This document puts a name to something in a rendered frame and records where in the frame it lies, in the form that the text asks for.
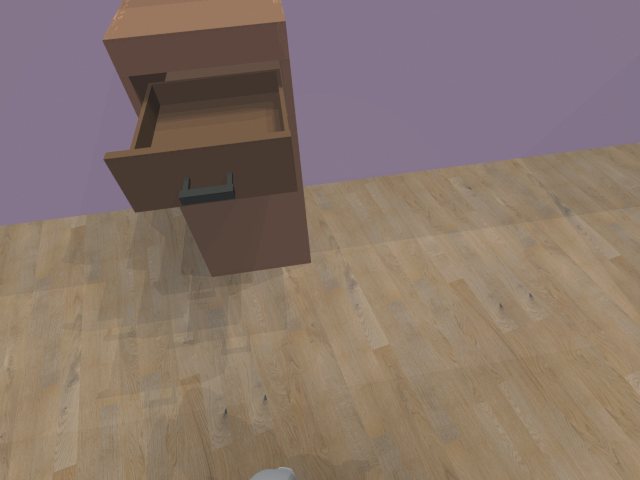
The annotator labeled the cabinet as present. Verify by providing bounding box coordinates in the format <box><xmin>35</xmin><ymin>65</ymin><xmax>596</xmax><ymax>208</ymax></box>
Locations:
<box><xmin>102</xmin><ymin>0</ymin><xmax>311</xmax><ymax>277</ymax></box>

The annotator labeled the handle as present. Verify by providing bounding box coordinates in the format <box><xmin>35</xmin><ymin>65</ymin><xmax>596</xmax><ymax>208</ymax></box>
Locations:
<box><xmin>179</xmin><ymin>172</ymin><xmax>235</xmax><ymax>206</ymax></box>

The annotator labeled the drawer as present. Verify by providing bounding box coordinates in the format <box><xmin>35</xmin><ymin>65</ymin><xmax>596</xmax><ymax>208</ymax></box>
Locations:
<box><xmin>103</xmin><ymin>69</ymin><xmax>298</xmax><ymax>213</ymax></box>

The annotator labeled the robot left shin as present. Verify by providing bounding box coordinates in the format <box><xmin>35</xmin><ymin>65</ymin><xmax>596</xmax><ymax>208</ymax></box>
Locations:
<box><xmin>278</xmin><ymin>467</ymin><xmax>296</xmax><ymax>477</ymax></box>

